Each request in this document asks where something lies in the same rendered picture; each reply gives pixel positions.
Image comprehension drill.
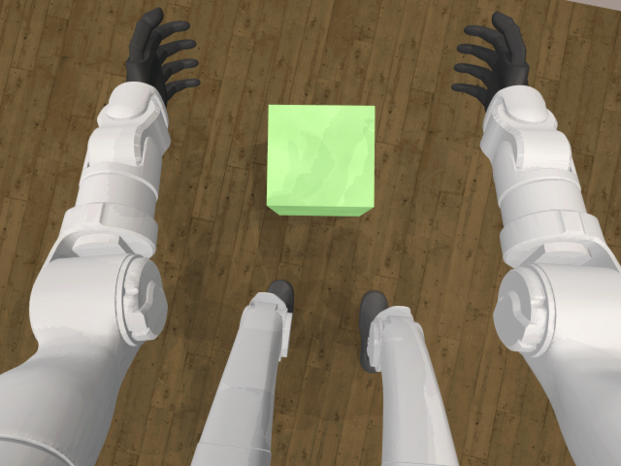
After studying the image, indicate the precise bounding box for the carton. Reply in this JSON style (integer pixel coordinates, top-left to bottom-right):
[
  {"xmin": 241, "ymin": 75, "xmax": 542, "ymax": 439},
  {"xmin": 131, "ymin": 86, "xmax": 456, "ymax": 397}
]
[{"xmin": 267, "ymin": 105, "xmax": 375, "ymax": 216}]

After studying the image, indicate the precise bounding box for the robot left forearm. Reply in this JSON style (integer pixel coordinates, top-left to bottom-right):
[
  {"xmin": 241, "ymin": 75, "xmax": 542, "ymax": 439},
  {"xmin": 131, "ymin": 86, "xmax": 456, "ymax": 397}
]
[{"xmin": 29, "ymin": 82, "xmax": 171, "ymax": 341}]

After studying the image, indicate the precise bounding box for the robot left foot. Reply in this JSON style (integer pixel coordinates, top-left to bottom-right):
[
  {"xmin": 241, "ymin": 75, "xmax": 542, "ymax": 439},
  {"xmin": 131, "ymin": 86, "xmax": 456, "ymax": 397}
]
[{"xmin": 267, "ymin": 280, "xmax": 294, "ymax": 315}]

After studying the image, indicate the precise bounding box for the robot left thigh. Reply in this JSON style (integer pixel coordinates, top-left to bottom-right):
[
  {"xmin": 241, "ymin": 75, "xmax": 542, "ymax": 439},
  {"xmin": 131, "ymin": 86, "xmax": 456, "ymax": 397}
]
[{"xmin": 190, "ymin": 302, "xmax": 292, "ymax": 466}]

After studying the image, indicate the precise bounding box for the robot right forearm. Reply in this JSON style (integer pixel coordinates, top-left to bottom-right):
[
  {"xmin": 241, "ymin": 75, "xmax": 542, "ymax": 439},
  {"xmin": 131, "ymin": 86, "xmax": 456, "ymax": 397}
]
[{"xmin": 480, "ymin": 85, "xmax": 621, "ymax": 274}]

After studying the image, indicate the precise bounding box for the right robot hand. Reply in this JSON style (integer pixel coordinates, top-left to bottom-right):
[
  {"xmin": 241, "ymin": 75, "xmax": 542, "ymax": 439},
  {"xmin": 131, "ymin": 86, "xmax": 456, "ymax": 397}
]
[{"xmin": 451, "ymin": 12, "xmax": 530, "ymax": 113}]

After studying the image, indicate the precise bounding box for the left robot upper arm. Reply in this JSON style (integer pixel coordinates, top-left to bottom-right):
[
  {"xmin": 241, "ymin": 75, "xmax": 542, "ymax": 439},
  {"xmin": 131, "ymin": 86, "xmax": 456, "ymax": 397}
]
[{"xmin": 0, "ymin": 253, "xmax": 168, "ymax": 466}]

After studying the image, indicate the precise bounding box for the right robot upper arm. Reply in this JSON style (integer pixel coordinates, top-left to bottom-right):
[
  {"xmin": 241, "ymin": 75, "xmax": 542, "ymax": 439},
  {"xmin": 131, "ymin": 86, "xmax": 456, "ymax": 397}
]
[{"xmin": 493, "ymin": 262, "xmax": 621, "ymax": 466}]

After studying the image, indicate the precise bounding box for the left robot hand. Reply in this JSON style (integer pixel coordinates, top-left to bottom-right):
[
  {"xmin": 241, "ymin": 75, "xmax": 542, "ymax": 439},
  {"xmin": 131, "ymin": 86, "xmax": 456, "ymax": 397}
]
[{"xmin": 125, "ymin": 7, "xmax": 200, "ymax": 108}]

